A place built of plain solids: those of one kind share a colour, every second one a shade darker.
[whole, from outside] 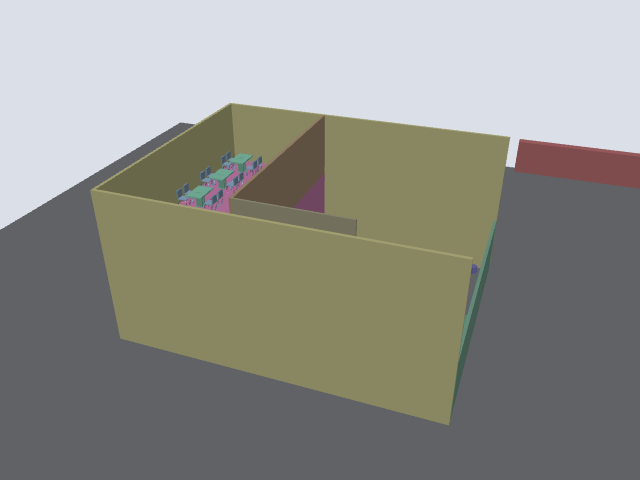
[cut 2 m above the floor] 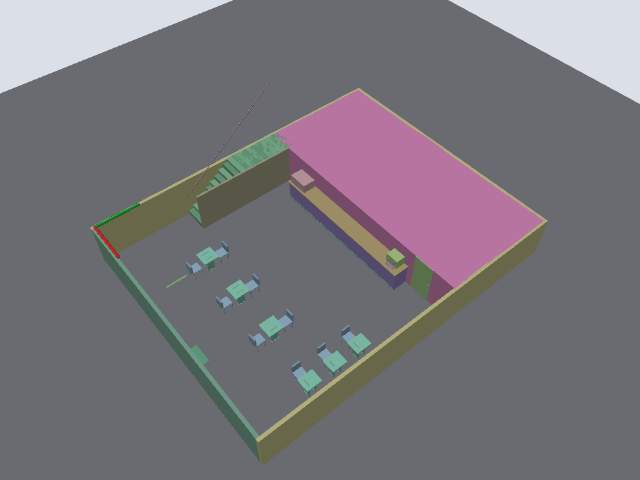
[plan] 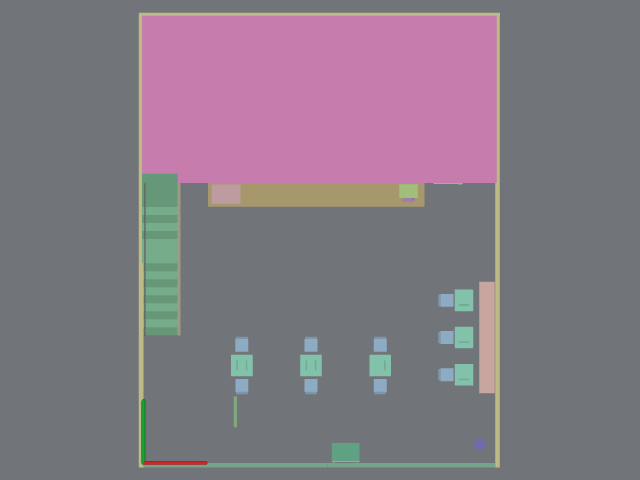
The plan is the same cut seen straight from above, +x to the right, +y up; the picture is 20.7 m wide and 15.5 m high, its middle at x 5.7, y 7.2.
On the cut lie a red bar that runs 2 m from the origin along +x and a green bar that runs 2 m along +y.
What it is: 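A cafe in an old town house with an upstairs room, fitted out in the 2010s to 2020s; 11.4 x 14.4 m; the hall at street level under a ceiling 2.91 m high, its front glazed onto the street; over the flight a stairwell up to the upstairs room's ceiling, 7.32 m over the hall's floor; the upstairs room 4.13 m over the hall's floor, over the rear 5.3 m, shut by plain walls, lit by lamps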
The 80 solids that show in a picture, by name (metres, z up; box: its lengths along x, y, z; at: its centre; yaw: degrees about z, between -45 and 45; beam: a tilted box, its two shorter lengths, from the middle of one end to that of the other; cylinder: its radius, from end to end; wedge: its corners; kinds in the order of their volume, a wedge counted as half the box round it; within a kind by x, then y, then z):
{
 "upper_1": {"box": [11.46, 5.4, 4.18], "at": [5.68, 11.74, 2.04]},
 "wall_1": {"box": [0.15, 14.69, 7.37], "at": [-0.07, 7.2, 3.63]},
 "wall_2": {"box": [11.66, 0.15, 7.37], "at": [5.68, 14.46, 3.63]},
 "wall_3": {"box": [0.15, 14.69, 7.37], "at": [11.44, 7.2, 3.63]},
 "stair_step_1": {"box": [1.16, 0.52, 0.26], "at": [0.53, 4.38, 0.08]},
 "stair_step_2": {"box": [1.16, 0.52, 0.46], "at": [0.53, 4.64, 0.18]},
 "stair_step_3": {"box": [1.16, 0.52, 0.67], "at": [0.53, 4.9, 0.28]},
 "stair_step_4": {"box": [1.16, 0.52, 0.88], "at": [0.53, 5.16, 0.39]},
 "stair_step_5": {"box": [1.16, 0.52, 1.08], "at": [0.53, 5.41, 0.49]},
 "stair_step_6": {"box": [1.16, 0.52, 1.29], "at": [0.53, 5.67, 0.59]},
 "stair_step_7": {"box": [1.16, 0.52, 1.5], "at": [0.53, 5.93, 0.7]},
 "stair_step_8": {"box": [1.16, 0.52, 1.7], "at": [0.53, 6.19, 0.8]},
 "stair_step_9": {"box": [1.16, 0.52, 1.91], "at": [0.53, 6.45, 0.9]},
 "stair_step_10": {"box": [1.16, 0.52, 2.12], "at": [0.53, 6.71, 1.01]},
 "stair_step_11": {"box": [1.16, 0.52, 2.32], "at": [0.53, 6.97, 1.11]},
 "stair_step_12": {"box": [1.16, 0.52, 2.53], "at": [0.53, 7.23, 1.21]},
 "stair_step_13": {"box": [1.16, 0.52, 2.73], "at": [0.53, 7.49, 1.32]},
 "stair_step_14": {"box": [1.16, 0.52, 2.94], "at": [0.53, 7.75, 1.42]},
 "stair_step_15": {"box": [1.16, 0.52, 3.15], "at": [0.53, 8.0, 1.52]},
 "stair_step_16": {"box": [1.16, 0.52, 3.35], "at": [0.53, 8.26, 1.63]},
 "stair_step_17": {"box": [1.16, 0.52, 3.56], "at": [0.53, 8.52, 1.73]},
 "stair_step_18": {"box": [1.16, 0.52, 3.77], "at": [0.53, 8.78, 1.83]},
 "stair_step_19": {"box": [1.16, 0.56, 3.97], "at": [0.53, 9.06, 1.94]},
 "street_hedge_1": {"box": [0.6, 15.85, 2.25], "at": [25.28, -8.07, 1.07]},
 "counter_1": {"box": [6.96, 0.7, 1.05], "at": [5.58, 8.68, 0.47]},
 "window_wall_1": {"box": [5.93, 0.15, 2.96], "at": [2.96, -0.07, 1.43]},
 "window_wall_2": {"box": [1.2, 0.15, 2.96], "at": [6.53, -0.07, 1.43]},
 "window_wall_3": {"box": [4.23, 0.15, 2.96], "at": [9.24, -0.07, 1.43]},
 "entrance_wall_1": {"box": [10.26, 0.15, 3.24], "at": [6.23, 9.12, 5.7]},
 "stair_partition_1": {"box": [0.1, 4.93, 7.37], "at": [1.15, 6.58, 3.63]},
 "meeting_table_1": {"box": [0.7, 0.7, 0.07], "at": [3.18, 3.15, 0.71]},
 "meeting_table_2": {"box": [0.06, 0.32, 0.8], "at": [3.33, 3.15, 0.35]},
 "meeting_table_3": {"box": [0.7, 0.7, 0.07], "at": [5.41, 3.15, 0.71]},
 "meeting_table_4": {"box": [0.06, 0.32, 0.8], "at": [5.5, 13.28, 4.48]},
 "meeting_table_5": {"box": [0.06, 0.32, 0.8], "at": [5.56, 3.15, 0.35]},
 "meeting_table_6": {"box": [1.2, 0.8, 0.07], "at": [5.6, 13.28, 4.84]},
 "meeting_table_7": {"box": [0.7, 0.7, 0.07], "at": [7.64, 3.15, 0.71]},
 "meeting_table_8": {"box": [0.06, 0.32, 0.8], "at": [7.7, 13.28, 4.48]},
 "meeting_table_9": {"box": [0.06, 0.32, 0.8], "at": [7.79, 3.15, 0.35]},
 "meeting_table_10": {"box": [1.2, 0.8, 0.07], "at": [7.8, 13.28, 4.84]},
 "meeting_table_11": {"box": [0.06, 0.32, 0.8], "at": [9.9, 13.28, 4.48]},
 "meeting_table_12": {"box": [1.2, 0.8, 0.07], "at": [10.0, 13.28, 4.84]},
 "meeting_table_13": {"box": [0.6, 0.7, 0.07], "at": [10.35, 2.85, 0.71]},
 "meeting_table_14": {"box": [0.6, 0.7, 0.07], "at": [10.35, 4.05, 0.71]},
 "meeting_table_15": {"box": [0.6, 0.7, 0.07], "at": [10.35, 5.25, 0.71]},
 "bench_upholstered_1": {"box": [0.5, 3.6, 0.25], "at": [11.09, 4.05, 0.33]},
 "display_1": {"box": [0.93, 0.62, 0.43], "at": [2.67, 8.68, 1.25]},
 "side_chair_1": {"box": [0.38, 0.08, 0.38], "at": [3.18, 2.26, 0.65]},
 "side_chair_2": {"box": [0.42, 0.42, 0.04], "at": [3.18, 2.5, 0.43]},
 "side_chair_3": {"box": [0.42, 0.42, 0.04], "at": [3.18, 3.8, 0.43]},
 "side_chair_4": {"box": [0.38, 0.08, 0.38], "at": [3.18, 4.04, 0.65]},
 "side_chair_5": {"box": [0.38, 0.08, 0.38], "at": [5.3, 12.34, 4.78]},
 "side_chair_6": {"box": [0.38, 0.08, 0.38], "at": [5.3, 14.22, 4.78]},
 "side_chair_7": {"box": [0.38, 0.08, 0.38], "at": [5.41, 2.26, 0.65]},
 "side_chair_8": {"box": [0.42, 0.42, 0.04], "at": [5.41, 2.5, 0.43]},
 "side_chair_9": {"box": [0.42, 0.42, 0.04], "at": [5.41, 3.8, 0.43]},
 "side_chair_10": {"box": [0.38, 0.08, 0.38], "at": [5.41, 4.04, 0.65]},
 "side_chair_11": {"box": [0.38, 0.08, 0.38], "at": [5.9, 12.34, 4.78]},
 "side_chair_12": {"box": [0.38, 0.08, 0.38], "at": [5.9, 14.22, 4.78]},
 "side_chair_13": {"box": [0.38, 0.08, 0.38], "at": [7.5, 12.34, 4.78]},
 "side_chair_14": {"box": [0.38, 0.08, 0.38], "at": [7.5, 14.22, 4.78]},
 "side_chair_15": {"box": [0.38, 0.08, 0.38], "at": [7.64, 2.26, 0.65]},
 "side_chair_16": {"box": [0.42, 0.42, 0.04], "at": [7.64, 2.5, 0.43]},
 "side_chair_17": {"box": [0.42, 0.42, 0.04], "at": [7.64, 3.8, 0.43]},
 "side_chair_18": {"box": [0.38, 0.08, 0.38], "at": [7.64, 4.04, 0.65]},
 "side_chair_19": {"box": [0.08, 0.38, 0.38], "at": [9.56, 2.85, 0.65]},
 "side_chair_20": {"box": [0.08, 0.38, 0.38], "at": [9.56, 4.05, 0.65]},
 "side_chair_21": {"box": [0.08, 0.38, 0.38], "at": [9.56, 5.25, 0.65]},
 "side_chair_22": {"box": [0.42, 0.42, 0.04], "at": [9.8, 2.85, 0.43]},
 "side_chair_23": {"box": [0.42, 0.42, 0.04], "at": [9.8, 4.05, 0.43]},
 "side_chair_24": {"box": [0.42, 0.42, 0.04], "at": [9.8, 5.25, 0.43]},
 "counter_top_1": {"box": [7.0, 0.78, 0.04], "at": [5.58, 8.66, 1.02]},
 "coffee_machine_1": {"box": [0.6, 0.45, 0.45], "at": [8.56, 8.78, 1.26]},
 "service_door_1": {"box": [0.95, 0.03, 2.1], "at": [9.84, 9.03, 1.0]},
 "plant_pot_1": {"cylinder": 0.18, "from": [10.86, 0.6, 0.0], "to": [10.86, 0.6, 0.38]},
 "door_mat_1": {"box": [0.9, 0.6, 0.07], "at": [6.53, 0.35, -0.02]},
 "counter_kick_1": {"box": [6.96, 0.012, 0.15], "at": [5.58, 8.32, 0.03]},
 "stair_wall_rail_1": {"cylinder": 0.02, "from": [0.06, 4.12, 1.09], "to": [0.06, 9.04, 5.01]},
 "cable_protector_1": {"box": [0.1, 1.0, 0.07], "at": [2.96, 1.65, -0.01]},
 "coffee_machine_drip_1": {"box": [0.4, 0.12, 0.03], "at": [8.56, 8.49, 1.05]}
}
